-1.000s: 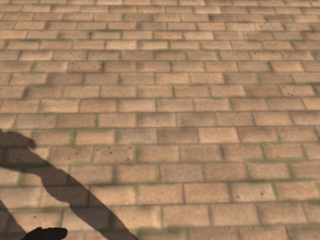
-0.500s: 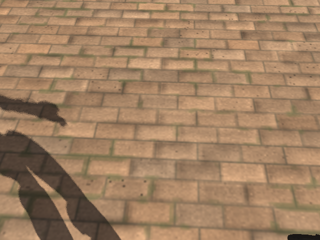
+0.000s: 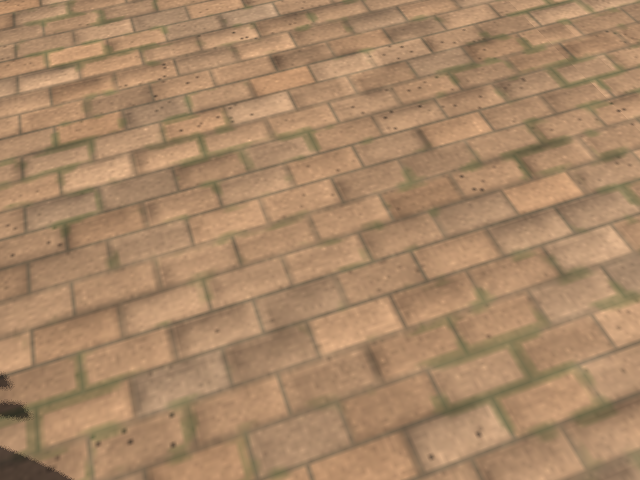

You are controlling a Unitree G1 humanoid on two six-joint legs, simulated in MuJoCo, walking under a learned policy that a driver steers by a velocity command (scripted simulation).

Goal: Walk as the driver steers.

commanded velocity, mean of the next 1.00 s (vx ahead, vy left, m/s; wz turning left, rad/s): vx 0.20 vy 0.00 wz -0.59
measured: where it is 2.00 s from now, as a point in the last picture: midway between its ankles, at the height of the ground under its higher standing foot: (600, 458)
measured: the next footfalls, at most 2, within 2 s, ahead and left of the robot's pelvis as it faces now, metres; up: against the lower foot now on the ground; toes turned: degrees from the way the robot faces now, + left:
left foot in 0.44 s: +0.09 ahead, +0.12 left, +0.00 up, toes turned -22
right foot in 0.94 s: +0.16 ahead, -0.26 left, +0.00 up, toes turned -36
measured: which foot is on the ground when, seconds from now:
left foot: up 0.00-0.42, down 0.44-0.94, up 0.96-1.00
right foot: down 0.00-0.44, up 0.46-0.92, down 0.94-1.00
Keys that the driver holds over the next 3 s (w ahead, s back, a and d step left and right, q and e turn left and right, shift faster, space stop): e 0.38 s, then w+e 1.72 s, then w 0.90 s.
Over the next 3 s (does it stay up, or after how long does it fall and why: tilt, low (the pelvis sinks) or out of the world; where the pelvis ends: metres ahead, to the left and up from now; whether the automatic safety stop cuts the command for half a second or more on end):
stays up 0.62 -1.11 -0.01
